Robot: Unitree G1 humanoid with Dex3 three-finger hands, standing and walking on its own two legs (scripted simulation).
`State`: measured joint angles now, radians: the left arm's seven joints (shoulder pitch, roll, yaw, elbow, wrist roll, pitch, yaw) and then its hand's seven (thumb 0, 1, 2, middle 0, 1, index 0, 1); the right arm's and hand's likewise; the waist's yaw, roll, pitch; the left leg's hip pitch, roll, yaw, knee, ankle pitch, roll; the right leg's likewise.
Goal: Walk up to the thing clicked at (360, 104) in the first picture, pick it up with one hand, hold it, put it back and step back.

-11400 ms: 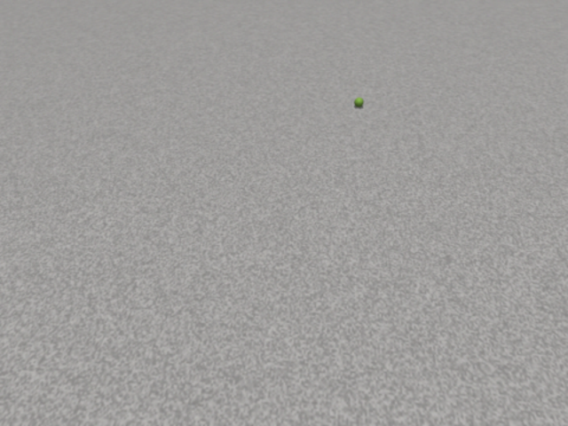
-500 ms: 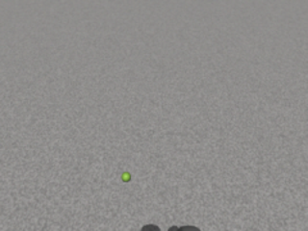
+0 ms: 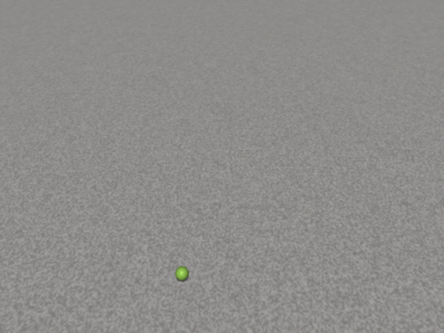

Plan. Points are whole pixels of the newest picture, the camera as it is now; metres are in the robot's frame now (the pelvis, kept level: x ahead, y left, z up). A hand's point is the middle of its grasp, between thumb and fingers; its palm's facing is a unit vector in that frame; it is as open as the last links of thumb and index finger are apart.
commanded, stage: walk up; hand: left
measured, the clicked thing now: (182, 273) +0.50 +0.21 -0.73
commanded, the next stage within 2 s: stand in 0.32 s
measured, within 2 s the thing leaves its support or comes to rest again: neither
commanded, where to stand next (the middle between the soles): +0.12 +0.01 m, yaw +0 degrees
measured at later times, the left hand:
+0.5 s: hand out of the picture +0.12 +0.25 -0.14, palm faces -0.03 -0.94 -0.33, open 7.4 cm
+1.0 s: hand out of the picture +0.05 +0.25 -0.13, palm faces -0.01 -0.94 -0.34, open 7.4 cm
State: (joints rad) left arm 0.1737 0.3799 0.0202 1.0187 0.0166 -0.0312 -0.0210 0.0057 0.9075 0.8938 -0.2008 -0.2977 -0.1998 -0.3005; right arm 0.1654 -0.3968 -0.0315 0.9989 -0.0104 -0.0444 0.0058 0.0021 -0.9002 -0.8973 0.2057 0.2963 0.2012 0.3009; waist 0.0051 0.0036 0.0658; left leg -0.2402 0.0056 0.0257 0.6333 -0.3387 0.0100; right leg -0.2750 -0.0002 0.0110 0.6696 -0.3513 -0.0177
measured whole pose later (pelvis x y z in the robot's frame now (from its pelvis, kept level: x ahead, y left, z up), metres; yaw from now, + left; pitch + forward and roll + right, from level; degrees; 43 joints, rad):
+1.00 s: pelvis -0.02 -0.01 +0.02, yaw +0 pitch -3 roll +0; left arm 0.10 0.35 0.01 1.17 0.01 -0.01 -0.02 0.01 0.91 0.89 -0.20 -0.30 -0.20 -0.30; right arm 0.10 -0.35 -0.01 1.15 -0.01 -0.01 0.02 0.00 -0.90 -0.90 0.21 0.30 0.20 0.30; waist 0.01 0.01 0.06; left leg -0.15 0.01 0.01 0.32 -0.13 -0.01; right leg -0.14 0.01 -0.02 0.33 -0.14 -0.02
